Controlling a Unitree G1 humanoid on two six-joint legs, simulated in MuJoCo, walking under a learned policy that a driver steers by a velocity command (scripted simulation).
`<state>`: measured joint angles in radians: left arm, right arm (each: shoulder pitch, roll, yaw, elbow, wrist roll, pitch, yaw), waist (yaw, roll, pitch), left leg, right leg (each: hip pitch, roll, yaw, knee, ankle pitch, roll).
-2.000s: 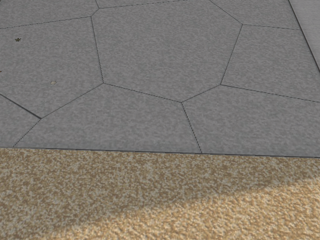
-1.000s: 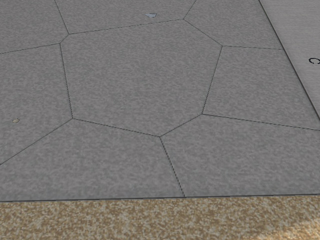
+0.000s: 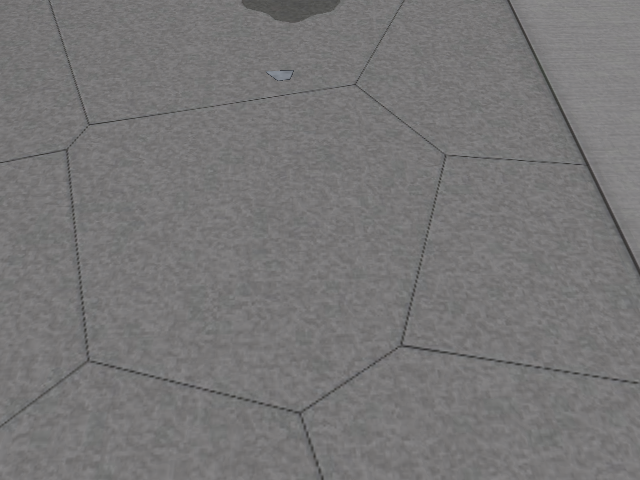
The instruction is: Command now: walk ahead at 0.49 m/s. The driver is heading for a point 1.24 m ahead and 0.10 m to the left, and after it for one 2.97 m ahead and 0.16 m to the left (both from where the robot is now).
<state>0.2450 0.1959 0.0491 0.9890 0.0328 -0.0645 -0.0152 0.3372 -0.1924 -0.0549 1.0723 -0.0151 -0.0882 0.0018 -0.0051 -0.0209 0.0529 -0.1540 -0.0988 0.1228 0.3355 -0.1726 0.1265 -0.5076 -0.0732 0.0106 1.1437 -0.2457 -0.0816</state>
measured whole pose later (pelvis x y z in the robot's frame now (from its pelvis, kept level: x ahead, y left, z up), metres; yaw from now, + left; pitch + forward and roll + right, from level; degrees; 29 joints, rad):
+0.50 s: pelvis +0.29 -0.05 +0.00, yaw +1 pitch +0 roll +0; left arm 0.22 0.21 0.06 0.99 0.02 -0.08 -0.01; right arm 0.32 -0.20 -0.05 1.01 -0.02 -0.08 0.00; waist -0.01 0.02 0.06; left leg -0.37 0.02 0.00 1.17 -0.31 0.09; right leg -0.26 0.06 -0.12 0.42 -0.16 -0.10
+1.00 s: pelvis +0.56 +0.00 -0.01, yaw +0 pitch +0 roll +0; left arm 0.41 0.19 0.04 1.05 0.01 -0.08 0.00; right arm 0.11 -0.20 -0.05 0.91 -0.03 -0.08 0.01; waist 0.03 -0.01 0.06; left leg -0.38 -0.03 0.11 0.54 -0.17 0.10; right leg -0.21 0.02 -0.01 1.07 -0.40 -0.08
